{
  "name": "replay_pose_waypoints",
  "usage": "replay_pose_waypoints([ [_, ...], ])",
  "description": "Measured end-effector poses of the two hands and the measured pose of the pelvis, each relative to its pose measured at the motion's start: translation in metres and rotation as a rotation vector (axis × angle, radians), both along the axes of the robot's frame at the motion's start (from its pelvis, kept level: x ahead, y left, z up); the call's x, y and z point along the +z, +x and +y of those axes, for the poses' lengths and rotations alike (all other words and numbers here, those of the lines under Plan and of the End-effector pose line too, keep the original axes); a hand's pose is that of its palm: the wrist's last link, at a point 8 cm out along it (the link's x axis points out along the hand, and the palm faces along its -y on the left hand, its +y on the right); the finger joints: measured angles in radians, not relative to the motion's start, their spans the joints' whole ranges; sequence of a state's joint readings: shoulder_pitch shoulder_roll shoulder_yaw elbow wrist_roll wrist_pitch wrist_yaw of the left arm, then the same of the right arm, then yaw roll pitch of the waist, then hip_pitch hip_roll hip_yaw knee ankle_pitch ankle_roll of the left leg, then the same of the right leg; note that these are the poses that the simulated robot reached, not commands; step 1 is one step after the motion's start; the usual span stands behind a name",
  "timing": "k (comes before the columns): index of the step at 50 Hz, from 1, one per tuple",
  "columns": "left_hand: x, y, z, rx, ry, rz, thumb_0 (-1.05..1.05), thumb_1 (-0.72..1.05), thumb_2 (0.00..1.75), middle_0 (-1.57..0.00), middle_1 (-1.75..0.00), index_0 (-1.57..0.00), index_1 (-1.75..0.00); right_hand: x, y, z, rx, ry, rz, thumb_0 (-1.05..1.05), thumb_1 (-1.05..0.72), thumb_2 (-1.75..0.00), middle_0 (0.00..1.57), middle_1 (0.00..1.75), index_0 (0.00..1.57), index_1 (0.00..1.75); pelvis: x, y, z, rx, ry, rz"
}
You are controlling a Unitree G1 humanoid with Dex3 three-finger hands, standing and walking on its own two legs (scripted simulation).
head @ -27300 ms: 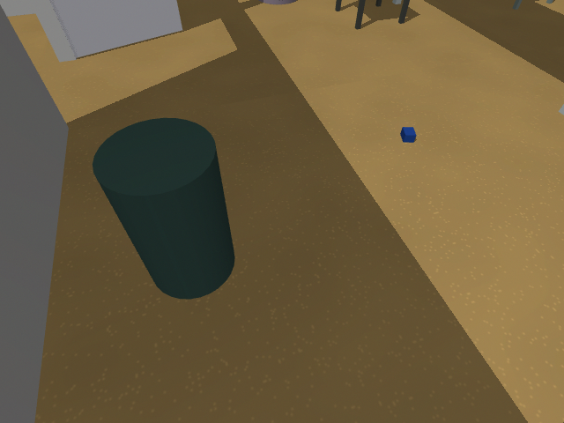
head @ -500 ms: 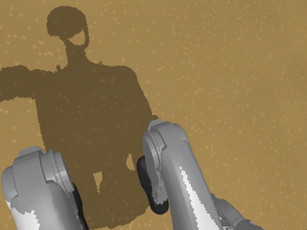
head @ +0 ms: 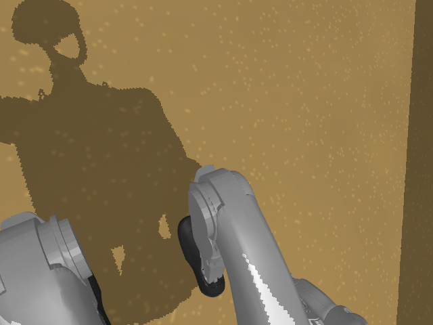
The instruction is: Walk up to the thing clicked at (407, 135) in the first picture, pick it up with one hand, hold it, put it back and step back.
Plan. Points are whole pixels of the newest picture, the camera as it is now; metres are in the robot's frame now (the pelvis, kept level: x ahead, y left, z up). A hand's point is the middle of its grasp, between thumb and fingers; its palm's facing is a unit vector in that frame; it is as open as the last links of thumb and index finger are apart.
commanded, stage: rest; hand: left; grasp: from above
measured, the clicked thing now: out of the picture +0.39 +0.40 -0.27
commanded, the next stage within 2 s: open in 0.20 s
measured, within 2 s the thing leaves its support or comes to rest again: rests again in 0.16 s
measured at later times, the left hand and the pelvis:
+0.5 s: hand out of the picture +0.39 +0.39 -0.24, palm faces -0.22 -0.39 -0.90, open 11.1 cm; pelvis +0.00 +0.00 +0.00, yaw -1 degrees
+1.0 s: hand out of the picture +0.39 +0.40 -0.24, palm faces -0.23 -0.38 -0.90, open 14.4 cm; pelvis -0.01 +0.00 +0.01, yaw -1 degrees
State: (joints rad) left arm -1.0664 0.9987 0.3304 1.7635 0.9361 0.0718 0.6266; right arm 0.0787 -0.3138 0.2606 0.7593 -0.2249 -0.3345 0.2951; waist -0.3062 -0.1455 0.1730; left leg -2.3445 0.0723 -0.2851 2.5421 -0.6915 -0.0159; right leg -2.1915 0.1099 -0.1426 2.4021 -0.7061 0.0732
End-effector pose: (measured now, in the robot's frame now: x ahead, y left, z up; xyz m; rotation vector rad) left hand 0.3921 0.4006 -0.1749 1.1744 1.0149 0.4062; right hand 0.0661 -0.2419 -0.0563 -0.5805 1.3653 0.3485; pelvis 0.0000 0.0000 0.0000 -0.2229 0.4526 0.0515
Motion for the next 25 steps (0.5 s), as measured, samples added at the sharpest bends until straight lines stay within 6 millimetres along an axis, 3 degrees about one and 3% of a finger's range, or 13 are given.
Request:
replay_pose_waypoints([
  [18, -0.007, 0.001, -0.003, 0.0, -0.005, 0.003, -0.03, -0.06, 0.49, -0.62, -0.39, -0.76, -0.46, 0.009, -0.012, 0.003, 0.021, 0.002, 0.014, 0.0, -0.91, -0.9, 0.2, 0.3, 0.2, 0.3, 0.001, -0.005, 0.003, -0.005, -0.019, -0.022],
  [25, -0.01, 0.002, -0.003, 0.005, -0.005, -0.003, -0.01, -0.09, 0.58, -0.53, -0.51, -0.59, -0.55, 0.016, -0.017, 0.004, 0.019, 0.001, 0.031, 0.0, -0.9, -0.89, 0.2, 0.3, 0.2, 0.3, 0.004, -0.004, 0.003, -0.007, -0.022, -0.022],
])
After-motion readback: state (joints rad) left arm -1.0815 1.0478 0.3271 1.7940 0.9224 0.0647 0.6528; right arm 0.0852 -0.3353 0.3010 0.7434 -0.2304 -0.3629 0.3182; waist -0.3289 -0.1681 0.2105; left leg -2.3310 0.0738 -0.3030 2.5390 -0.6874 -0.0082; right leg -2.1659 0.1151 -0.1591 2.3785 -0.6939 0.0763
